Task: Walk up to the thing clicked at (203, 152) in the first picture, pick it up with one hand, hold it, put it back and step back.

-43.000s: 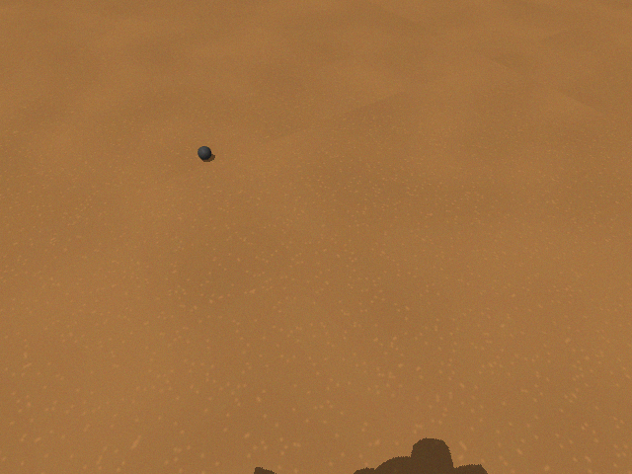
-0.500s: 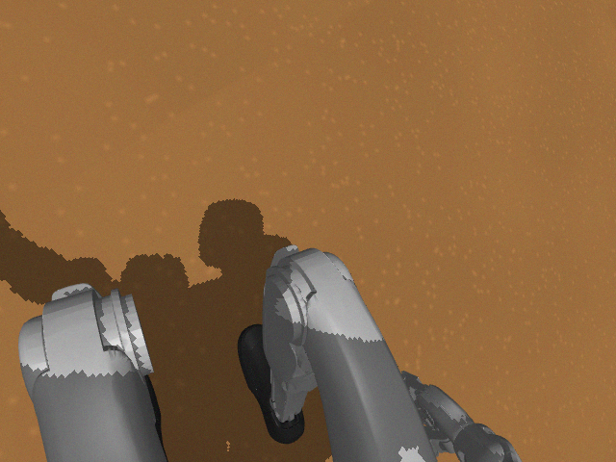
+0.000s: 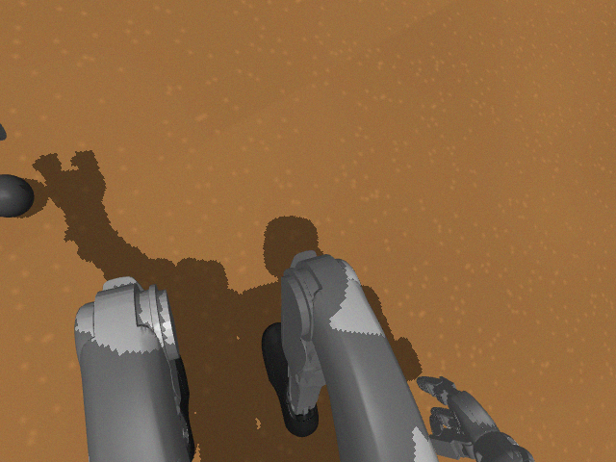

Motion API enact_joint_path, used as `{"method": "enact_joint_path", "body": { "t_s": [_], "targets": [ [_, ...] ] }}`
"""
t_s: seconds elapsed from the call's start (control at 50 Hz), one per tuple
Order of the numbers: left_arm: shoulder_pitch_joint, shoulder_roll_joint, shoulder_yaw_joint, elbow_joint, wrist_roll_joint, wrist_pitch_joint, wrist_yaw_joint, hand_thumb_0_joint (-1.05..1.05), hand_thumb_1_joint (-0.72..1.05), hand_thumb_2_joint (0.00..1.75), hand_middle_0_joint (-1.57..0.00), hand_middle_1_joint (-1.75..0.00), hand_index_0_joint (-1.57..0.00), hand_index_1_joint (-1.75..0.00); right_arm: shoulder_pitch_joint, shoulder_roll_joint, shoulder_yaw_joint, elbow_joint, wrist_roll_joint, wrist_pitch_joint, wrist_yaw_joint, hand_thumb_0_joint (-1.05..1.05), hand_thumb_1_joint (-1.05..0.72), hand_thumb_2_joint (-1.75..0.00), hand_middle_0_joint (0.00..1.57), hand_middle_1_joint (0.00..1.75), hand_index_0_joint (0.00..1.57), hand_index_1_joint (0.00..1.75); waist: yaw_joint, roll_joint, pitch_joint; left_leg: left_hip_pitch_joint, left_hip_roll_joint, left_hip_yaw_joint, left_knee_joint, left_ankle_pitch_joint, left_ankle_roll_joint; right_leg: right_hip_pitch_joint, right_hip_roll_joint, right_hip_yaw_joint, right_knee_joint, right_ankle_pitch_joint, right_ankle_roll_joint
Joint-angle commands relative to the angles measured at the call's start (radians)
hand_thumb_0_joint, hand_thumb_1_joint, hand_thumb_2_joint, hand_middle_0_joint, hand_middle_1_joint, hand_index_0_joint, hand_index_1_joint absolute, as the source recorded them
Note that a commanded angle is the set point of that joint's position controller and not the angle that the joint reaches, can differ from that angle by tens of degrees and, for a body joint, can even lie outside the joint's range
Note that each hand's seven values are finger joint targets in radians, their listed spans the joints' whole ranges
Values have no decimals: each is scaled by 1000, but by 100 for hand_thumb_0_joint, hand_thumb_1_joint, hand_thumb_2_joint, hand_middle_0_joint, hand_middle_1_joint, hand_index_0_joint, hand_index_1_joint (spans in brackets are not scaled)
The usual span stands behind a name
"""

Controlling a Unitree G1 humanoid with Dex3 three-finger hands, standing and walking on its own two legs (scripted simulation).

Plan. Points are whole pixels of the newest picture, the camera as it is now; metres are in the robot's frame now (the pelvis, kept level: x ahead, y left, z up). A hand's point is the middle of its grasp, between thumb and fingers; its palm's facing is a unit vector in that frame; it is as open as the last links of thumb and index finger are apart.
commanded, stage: withdraw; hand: left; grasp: from above
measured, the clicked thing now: (7, 196) +0.49 +0.36 -0.32
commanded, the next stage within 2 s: home in 0.14 s
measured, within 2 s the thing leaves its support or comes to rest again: neither
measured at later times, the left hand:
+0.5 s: hand out of the picture +0.44 +0.37 -0.10, palm faces -0.36 -0.19 -0.91, open 12.4 cm
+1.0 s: hand out of the picture +0.26 +0.28 +0.11, palm faces -0.03 -0.86 -0.51, open 7.5 cm
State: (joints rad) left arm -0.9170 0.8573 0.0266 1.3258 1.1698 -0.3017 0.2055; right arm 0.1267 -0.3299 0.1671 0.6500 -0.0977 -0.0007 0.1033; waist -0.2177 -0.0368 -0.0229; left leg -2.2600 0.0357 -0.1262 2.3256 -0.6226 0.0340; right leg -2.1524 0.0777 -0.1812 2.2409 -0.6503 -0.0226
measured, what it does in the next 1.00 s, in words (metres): rises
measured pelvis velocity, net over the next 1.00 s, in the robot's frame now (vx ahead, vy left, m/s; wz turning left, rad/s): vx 0.02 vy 0.01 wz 0.13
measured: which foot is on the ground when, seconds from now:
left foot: down 0.00-1.00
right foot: down 0.00-1.00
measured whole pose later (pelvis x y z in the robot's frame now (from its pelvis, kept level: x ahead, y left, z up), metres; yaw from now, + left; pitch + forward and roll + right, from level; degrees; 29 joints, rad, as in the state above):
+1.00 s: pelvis +0.02 +0.01 +0.21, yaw +8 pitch +25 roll -6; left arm 0.01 0.42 0.06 0.30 0.22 0.19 0.04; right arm 0.10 -0.24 0.03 0.56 0.05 -0.08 -0.03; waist -0.05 0.03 -0.18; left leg -1.52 0.01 -0.07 1.66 -0.58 0.02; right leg -1.44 0.07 -0.09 1.60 -0.62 -0.02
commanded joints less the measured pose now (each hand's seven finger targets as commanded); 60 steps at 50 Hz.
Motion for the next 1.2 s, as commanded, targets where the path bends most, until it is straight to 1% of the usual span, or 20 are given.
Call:
{"method": "enact_joint_path", "body": {
  "t_s": [0.0, 0.02, 0.08, 0.12, 0.22, 0.26, 0.3, 0.36, 0.44, 0.52, 0.58, 0.62, 0.66, 0.7, 0.72, 0.78, 0.86, 0.9, 0.94, 1.18],
  "targets": [
    [-403, 373, 121, -74, 59, -31, 136, 0, -50, 98, -7, -100, -8, -99, 171, -212, -46, -4, -29, -3, -11, 0, -88, -89, 20, 30, 20, 30, -14, 338, -632, 445, -21, 34, -168, 94, -2, 262, 37, 40, -198, 116, -24],
    [-445, 415, 141, -100, 68, -37, 158, 0, -50, 98, -7, -101, -8, -99, 164, -220, -46, -7, -33, -5, -12, 0, -88, -89, 20, 30, 20, 30, -7, 384, -662, 456, -20, 31, -170, 85, -7, 252, 35, 33, -188, 103, -27],
    [-431, 427, 146, -30, 92, -20, 194, 0, -50, 98, -7, -100, -8, -99, 171, -224, -46, 5, -49, -13, -19, 0, -89, -89, 20, 30, 20, 30, -24, 400, -641, 455, -15, 28, -166, 47, -8, 228, 34, 22, -178, 66, -26],
    [-395, 472, 180, -41, 95, 2, 205, 0, -50, 97, -7, -99, -8, -98, 170, -228, -55, 4, -50, -21, -22, 0, -89, -89, 20, 30, 20, 30, 15, 439, -696, 488, -12, 28, -166, 51, -10, 221, 29, 15, -164, 68, -28],
    [-337, 438, 180, -154, 53, 60, 166, 0, -50, 96, -8, -98, -9, -97, 203, -235, -98, 10, -41, -34, -15, 0, -90, -89, 20, 30, 20, 30, 38, 492, -805, 570, -11, 17, -195, 109, -8, 225, 20, -18, -149, 152, -23],
    [-274, 388, 163, -195, 20, 85, 131, 0, -34, 93, -24, -82, -22, -81, 229, -223, -124, 16, -32, -29, -10, 0, -88, -90, 20, 30, 20, 30, 49, 465, -833, 597, -11, 20, -210, 151, -6, 250, 21, -15, -169, 183, -20],
    [-259, 384, 177, -292, -24, 101, 96, 0, -18, 90, -24, -66, -22, -65, 259, -225, -145, 19, -18, -24, -5, 0, -88, -90, 20, 30, 20, 30, 59, 446, -860, 625, -10, 20, -227, 200, -4, 288, 18, -7, -192, 218, -15],
    [-159, 314, 167, -382, -111, 130, 30, 0, -5, 86, -23, -57, -21, -58, 278, -205, -169, 17, 6, -15, 0, 0, -89, -90, 20, 30, 20, 30, 81, 375, -881, 643, -11, 35, -253, 246, 7, 357, 22, 17, -249, 252, -8],
    [54, 186, 153, -587, -264, 187, -66, 0, 25, 83, -21, -43, -20, -44, 266, -196, -215, -11, 40, -3, 0, 0, -89, -90, 20, 30, 20, 30, 133, 365, -885, 746, -10, 25, -364, 275, -1, 385, 15, 42, -316, 246, -23],
    [229, 103, 168, -735, -437, 255, -144, 0, 57, 83, -19, -33, -19, -33, 215, -172, -217, -48, 74, 9, -16, 0, -90, -90, 20, 30, 20, 30, 148, 249, -764, 708, -8, 13, -466, 168, 8, 431, 15, 61, -403, 185, -24],
    [310, 12, 137, -861, -540, 286, -183, 0, 79, 86, -19, -30, -19, -30, 175, -154, -223, -75, 94, 1, -34, 0, -90, -90, 20, 30, 20, 30, 140, 221, -721, 755, 0, -7, -562, 88, 10, 484, 10, 70, -468, 142, -20],
    [339, 5, 156, -971, -601, 294, -187, 0, 89, 90, -20, -30, -20, -30, 151, -143, -228, -95, 104, -10, -45, 0, -90, -90, 20, 30, 20, 30, 153, 231, -739, 796, 1, -12, -620, 50, 9, 550, 8, 80, -507, 134, -17],
    [404, -47, 138, -1012, -653, 300, -190, 0, 90, 90, -20, -30, -20, -30, 129, -130, -229, -113, 114, -23, -58, 0, -90, -90, 20, 30, 20, 30, 148, 228, -718, 840, 3, -12, -668, 37, 8, 585, 5, 87, -546, 130, -13],
    [448, -58, 157, -1050, -697, 311, -182, 0, 90, 90, -20, -30, -20, -30, 101, -130, -229, -121, 122, -39, -77, 0, -90, -90, 20, 30, 20, 30, 160, 242, -678, 890, 4, -27, -734, -8, 4, 598, 1, 93, -580, 106, -12],
    [505, -91, 137, -1051, -714, 320, -176, 0, 89, 90, -20, -30, -20, -30, 85, -121, -224, -124, 125, -48, -85, 0, -90, -90, 20, 30, 20, 30, 159, 251, -641, 905, 3, -23, -761, -21, 1, 617, 0, 99, -602, 99, -12],
    [557, -131, 147, -1151, -778, 353, -158, 0, 89, 89, -20, -30, -20, -30, 66, -112, -225, -146, 136, -73, -107, 0, -90, -90, 20, 30, 20, 30, 167, 261, -641, 994, -1, -17, -844, -55, -1, 687, -3, 113, -683, 75, -12],
    [712, -235, 110, -1158, -875, 409, -151, 0, 90, 90, -20, -30, -20, -30, 31, -102, -216, -160, 144, -104, -136, 0, -90, -90, 20, 30, 20, 30, 144, 214, -556, 1080, -7, -36, -944, -71, -4, 752, -4, 115, -777, 65, -8],
    [732, -231, 126, -1237, -934, 429, -147, 0, 90, 90, -20, -30, -20, -30, 24, -96, -214, -174, 147, -119, -148, 0, -90, -90, 20, 30, 20, 30, 156, 230, -570, 1140, -11, -30, -985, -64, -4, 815, -7, 127, -830, 65, -8],
    [810, -280, 112, -1239, -994, 458, -143, 0, 90, 90, -20, -30, -20, -30, 20, -82, -208, -185, 149, -132, -159, 0, -90, -90, 20, 30, 20, 30, 145, 202, -530, 1163, -17, -21, -1028, -63, -2, 884, -9, 136, -894, 58, -7],
    [1119, -434, 105, -1407, -1200, 620, -125, 0, 90, 90, -20, -30, -20, -30, 84, -25, -165, -224, 158, -189, -242, 0, -90, -90, 20, 30, 20, 30, 149, 138, -402, 1431, -34, 40, -1266, 184, -5, 1297, -19, 160, -1239, 226, -6]
  ]
}}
